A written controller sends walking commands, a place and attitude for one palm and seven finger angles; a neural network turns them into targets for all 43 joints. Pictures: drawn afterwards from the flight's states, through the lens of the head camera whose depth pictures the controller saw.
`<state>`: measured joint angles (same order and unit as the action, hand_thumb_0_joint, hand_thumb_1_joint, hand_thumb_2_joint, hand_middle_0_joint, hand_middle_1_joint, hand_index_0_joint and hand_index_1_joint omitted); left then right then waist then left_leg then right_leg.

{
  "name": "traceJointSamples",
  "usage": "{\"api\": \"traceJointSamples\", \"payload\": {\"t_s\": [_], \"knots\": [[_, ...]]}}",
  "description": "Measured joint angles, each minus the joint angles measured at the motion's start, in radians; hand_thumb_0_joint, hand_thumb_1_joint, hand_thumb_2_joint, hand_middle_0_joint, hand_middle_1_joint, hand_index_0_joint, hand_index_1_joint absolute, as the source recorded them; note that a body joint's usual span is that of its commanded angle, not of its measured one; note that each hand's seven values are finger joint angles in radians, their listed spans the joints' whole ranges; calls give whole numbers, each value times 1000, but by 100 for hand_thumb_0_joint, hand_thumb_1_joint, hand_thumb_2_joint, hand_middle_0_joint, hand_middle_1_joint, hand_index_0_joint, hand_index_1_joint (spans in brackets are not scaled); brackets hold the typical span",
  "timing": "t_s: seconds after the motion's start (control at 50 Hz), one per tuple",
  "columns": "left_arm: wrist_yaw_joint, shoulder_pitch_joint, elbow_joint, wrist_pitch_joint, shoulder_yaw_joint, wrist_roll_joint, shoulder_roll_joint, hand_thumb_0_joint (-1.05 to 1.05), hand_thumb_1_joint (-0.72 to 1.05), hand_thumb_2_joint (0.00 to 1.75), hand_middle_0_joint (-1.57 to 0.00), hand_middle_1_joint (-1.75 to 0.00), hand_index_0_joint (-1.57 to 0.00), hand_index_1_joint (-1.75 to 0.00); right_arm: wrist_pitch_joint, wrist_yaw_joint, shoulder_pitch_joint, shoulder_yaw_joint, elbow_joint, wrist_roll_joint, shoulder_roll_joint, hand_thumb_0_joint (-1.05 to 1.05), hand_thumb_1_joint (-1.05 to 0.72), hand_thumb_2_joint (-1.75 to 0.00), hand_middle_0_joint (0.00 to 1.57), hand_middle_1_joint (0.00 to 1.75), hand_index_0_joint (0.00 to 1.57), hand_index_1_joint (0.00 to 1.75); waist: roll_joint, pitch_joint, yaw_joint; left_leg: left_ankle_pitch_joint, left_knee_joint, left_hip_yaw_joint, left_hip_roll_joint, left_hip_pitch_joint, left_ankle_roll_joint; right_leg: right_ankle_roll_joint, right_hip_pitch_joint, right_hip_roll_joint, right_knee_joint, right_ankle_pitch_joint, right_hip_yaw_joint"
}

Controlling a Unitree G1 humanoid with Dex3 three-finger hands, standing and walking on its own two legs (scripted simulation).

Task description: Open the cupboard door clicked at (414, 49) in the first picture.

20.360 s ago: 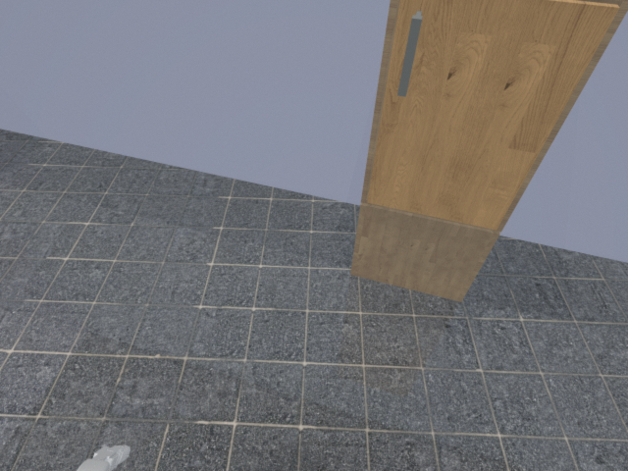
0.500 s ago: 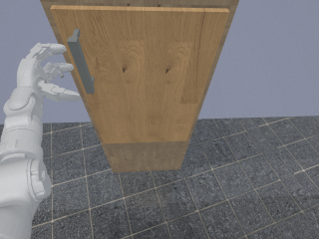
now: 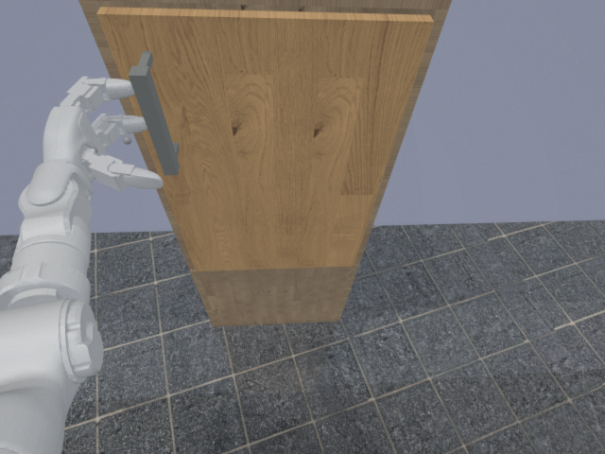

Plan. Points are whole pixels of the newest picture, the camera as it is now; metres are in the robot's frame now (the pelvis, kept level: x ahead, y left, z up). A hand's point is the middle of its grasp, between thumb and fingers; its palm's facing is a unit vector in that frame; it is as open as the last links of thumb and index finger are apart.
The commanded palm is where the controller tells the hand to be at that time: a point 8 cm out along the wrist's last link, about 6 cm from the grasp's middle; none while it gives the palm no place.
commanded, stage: slide the fingers in behind the handle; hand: left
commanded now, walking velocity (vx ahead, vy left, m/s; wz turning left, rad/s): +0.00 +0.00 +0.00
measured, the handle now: (160, 118) +0.53 +0.17 +0.14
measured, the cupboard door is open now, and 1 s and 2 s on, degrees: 0 0 0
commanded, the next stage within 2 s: close the thumb around the handle in 1.20 s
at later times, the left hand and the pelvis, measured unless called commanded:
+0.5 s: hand (165, 141) +0.48 +0.16 +0.15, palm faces -0.01 -1.00 +0.01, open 14.0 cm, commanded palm +0.45 +0.21 +0.15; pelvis +0.00 +0.00 +0.00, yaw +0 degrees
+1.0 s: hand (175, 141) +0.48 +0.15 +0.15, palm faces +0.02 -1.00 +0.00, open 14.1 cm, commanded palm +0.45 +0.20 +0.15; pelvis +0.00 -0.02 +0.00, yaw +0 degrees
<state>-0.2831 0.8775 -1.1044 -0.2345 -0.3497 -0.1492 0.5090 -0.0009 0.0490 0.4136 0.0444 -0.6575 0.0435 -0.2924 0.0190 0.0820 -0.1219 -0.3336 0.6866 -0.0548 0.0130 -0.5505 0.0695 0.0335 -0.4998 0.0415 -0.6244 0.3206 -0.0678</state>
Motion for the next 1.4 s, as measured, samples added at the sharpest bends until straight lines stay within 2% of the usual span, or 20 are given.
{"api": "traceJointSamples", "payload": {"t_s": [0.2,0.42,0.52,0.62,0.78,1.0,1.28,1.4], "knots": [[18,-12,15,29,29,-12,-38,-2,-50,30,-31,-120,-30,-120,1,-1,-10,2,3,4,7,0,-90,-89,20,30,20,30,12,1,9,-1,-4,0,3,22,3,-2,22,-3,3,2,1],[75,10,26,10,64,2,-104,-2,-50,30,-30,-120,-30,-120,-19,-14,-28,-2,-6,-3,15,0,-90,-89,20,30,20,30,10,-2,15,3,-2,0,8,17,1,-1,11,-8,-12,6,0],[105,18,19,20,61,17,-116,-2,-50,30,-30,-120,-30,-120,-20,-17,-28,-3,-3,-5,16,0,-90,-89,20,30,20,30,9,-3,9,4,-3,-3,6,18,-3,3,9,-6,-16,6,3],[127,8,34,3,63,22,-125,-2,-50,30,-30,-120,-30,-120,-22,-21,-19,-7,-5,-6,15,0,-90,-90,20,30,20,30,13,-6,10,5,-6,-6,2,23,-7,7,11,-2,-17,6,6],[133,16,12,16,63,21,-116,-2,-50,30,-30,-120,-30,-120,-17,-17,-11,-6,-9,-2,17,0,-90,-90,20,30,20,30,9,-10,6,9,-13,0,-4,32,-15,16,20,4,-10,4,1],[126,-3,26,3,65,7,-114,-2,-50,30,-29,-120,-28,-120,-21,-17,-14,-12,-16,1,9,0,-90,-90,20,30,20,30,10,-9,12,11,-20,5,-7,37,-22,23,26,9,-2,2,-2],[121,-8,35,8,77,-1,-126,-2,-50,30,-29,-120,-28,-120,-21,-17,-36,-10,-12,4,13,0,-90,-90,20,30,20,30,12,-8,21,8,-25,9,-3,47,-21,22,37,6,2,7,-5],[107,0,24,12,65,5,-121,-2,-47,31,-30,-120,-30,-121,-18,-16,-42,-5,-5,4,16,0,-90,-90,20,30,20,30,8,-8,17,7,-24,7,-3,46,-18,19,36,5,3,7,-3]]}}
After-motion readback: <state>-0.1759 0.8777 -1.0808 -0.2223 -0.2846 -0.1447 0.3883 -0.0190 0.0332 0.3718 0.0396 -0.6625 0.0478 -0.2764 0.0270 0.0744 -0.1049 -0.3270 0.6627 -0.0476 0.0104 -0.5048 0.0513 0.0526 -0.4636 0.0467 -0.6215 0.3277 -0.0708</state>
